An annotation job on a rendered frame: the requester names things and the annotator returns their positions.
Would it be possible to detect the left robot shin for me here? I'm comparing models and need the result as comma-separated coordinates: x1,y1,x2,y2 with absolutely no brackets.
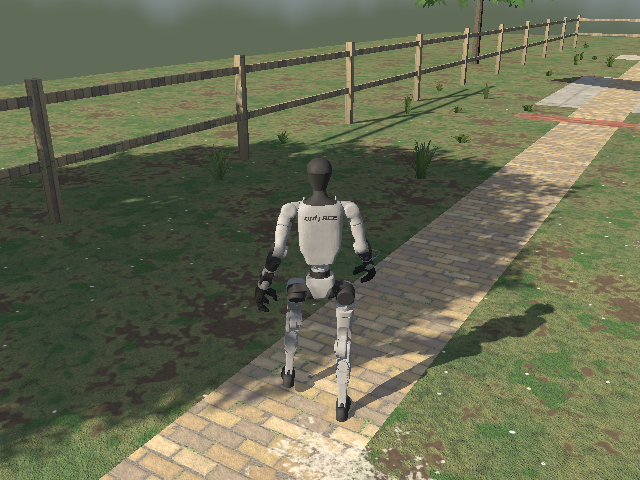
284,312,299,375

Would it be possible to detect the left robot foot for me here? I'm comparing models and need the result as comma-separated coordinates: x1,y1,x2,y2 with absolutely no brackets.
281,366,295,388

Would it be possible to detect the robot right upper arm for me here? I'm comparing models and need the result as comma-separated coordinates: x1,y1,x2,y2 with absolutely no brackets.
340,201,369,254

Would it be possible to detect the left robot forearm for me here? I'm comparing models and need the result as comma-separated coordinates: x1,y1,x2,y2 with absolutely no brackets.
258,243,281,290

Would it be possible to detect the right robot forearm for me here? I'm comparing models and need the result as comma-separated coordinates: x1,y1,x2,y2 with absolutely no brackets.
358,239,374,270

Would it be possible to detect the robot left hand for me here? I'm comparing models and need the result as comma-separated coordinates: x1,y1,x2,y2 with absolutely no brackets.
254,285,277,312

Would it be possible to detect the robot right hand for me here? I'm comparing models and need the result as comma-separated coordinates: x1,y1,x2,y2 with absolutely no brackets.
353,265,376,283

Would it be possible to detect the robot left upper arm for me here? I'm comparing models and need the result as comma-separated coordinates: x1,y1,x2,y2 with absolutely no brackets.
272,201,299,259

